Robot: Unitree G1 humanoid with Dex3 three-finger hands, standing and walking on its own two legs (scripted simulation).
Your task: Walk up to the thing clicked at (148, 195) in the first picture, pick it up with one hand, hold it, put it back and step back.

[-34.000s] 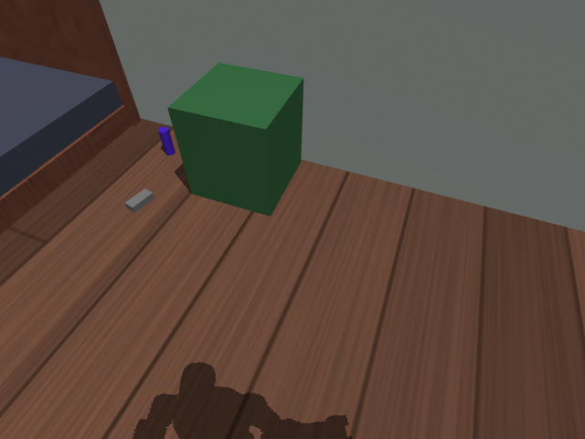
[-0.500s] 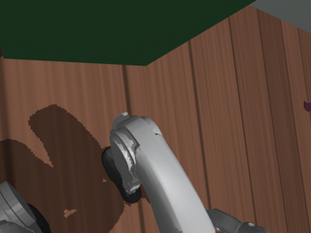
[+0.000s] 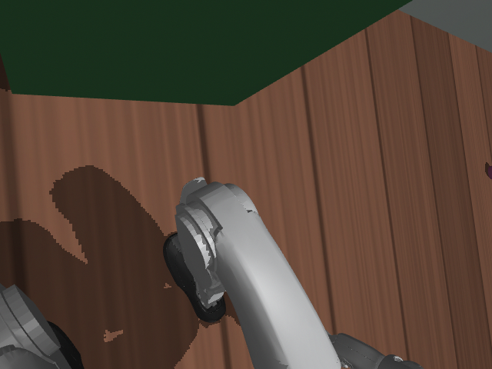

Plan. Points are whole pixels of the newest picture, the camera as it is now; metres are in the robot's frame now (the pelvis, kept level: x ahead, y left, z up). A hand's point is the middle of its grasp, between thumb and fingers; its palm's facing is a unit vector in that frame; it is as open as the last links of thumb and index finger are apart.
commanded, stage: close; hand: left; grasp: from above
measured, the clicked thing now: out of the picture +0.45 +0.33 -0.30
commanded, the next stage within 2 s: settle in 1.78 s
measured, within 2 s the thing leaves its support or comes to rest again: neither
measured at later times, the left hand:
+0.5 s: hand out of the picture +0.44 +0.31 -0.26, palm faces -0.02 -0.46 -0.89, open 9.0 cm
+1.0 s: hand out of the picture +0.45 +0.31 -0.26, palm faces -0.04 -0.45 -0.89, open 9.2 cm
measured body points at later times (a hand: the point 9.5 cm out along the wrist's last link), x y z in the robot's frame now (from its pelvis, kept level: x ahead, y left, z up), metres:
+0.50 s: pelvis +0.00 +0.00 +0.00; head +0.30 +0.10 +0.31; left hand +0.45 +0.33 -0.21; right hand +0.01 -0.25 -0.04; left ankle +0.06 +0.13 -0.28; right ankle +0.12 -0.13 -0.28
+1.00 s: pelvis +0.00 +0.00 +0.00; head +0.31 +0.10 +0.31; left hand +0.45 +0.33 -0.21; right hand +0.01 -0.26 -0.05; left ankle +0.06 +0.13 -0.28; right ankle +0.12 -0.13 -0.28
